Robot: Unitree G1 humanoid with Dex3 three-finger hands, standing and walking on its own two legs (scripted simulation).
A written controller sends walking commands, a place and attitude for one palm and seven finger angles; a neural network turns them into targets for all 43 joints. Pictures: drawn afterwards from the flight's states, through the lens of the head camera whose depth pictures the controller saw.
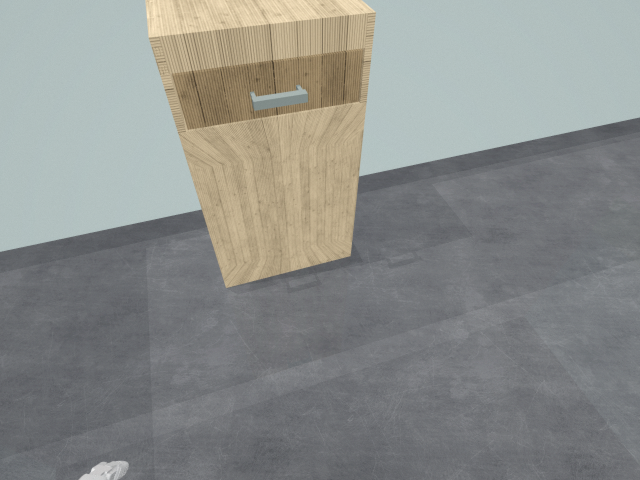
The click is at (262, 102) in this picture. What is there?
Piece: drawer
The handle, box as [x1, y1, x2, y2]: [250, 85, 307, 110]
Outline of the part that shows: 307,93 299,85 296,85 295,91 256,97 253,92 250,92 250,95 255,110 307,101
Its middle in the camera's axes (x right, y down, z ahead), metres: -0.11 -0.35 +0.96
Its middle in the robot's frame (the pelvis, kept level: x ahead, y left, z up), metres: +0.95 +0.16 +0.00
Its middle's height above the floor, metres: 0.77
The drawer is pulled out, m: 0.00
